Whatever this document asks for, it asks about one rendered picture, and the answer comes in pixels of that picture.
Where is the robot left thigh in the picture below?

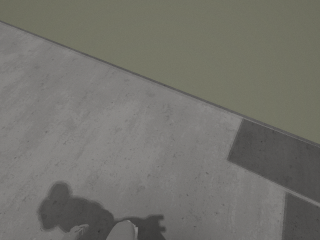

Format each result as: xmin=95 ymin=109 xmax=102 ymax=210
xmin=106 ymin=221 xmax=138 ymax=240

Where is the left robot hand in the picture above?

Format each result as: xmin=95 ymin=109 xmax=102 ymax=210
xmin=61 ymin=224 xmax=89 ymax=240

